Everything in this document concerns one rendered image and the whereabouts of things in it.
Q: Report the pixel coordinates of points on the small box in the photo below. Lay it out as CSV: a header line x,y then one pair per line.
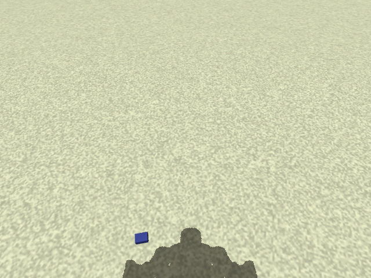
x,y
141,238

